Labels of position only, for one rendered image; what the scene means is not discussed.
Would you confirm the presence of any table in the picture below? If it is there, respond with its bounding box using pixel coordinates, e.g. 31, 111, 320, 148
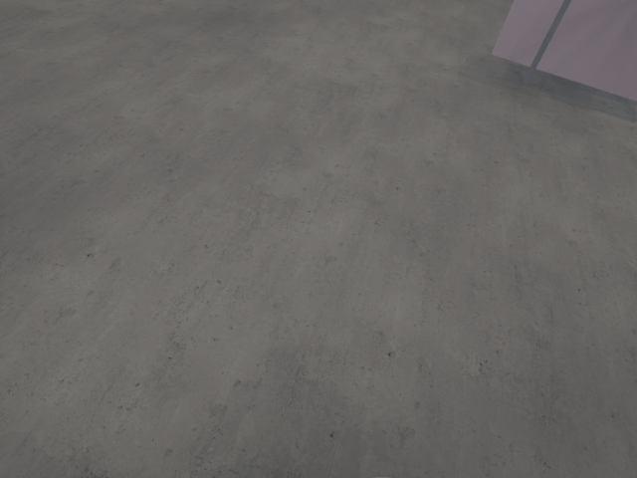
523, 0, 571, 84

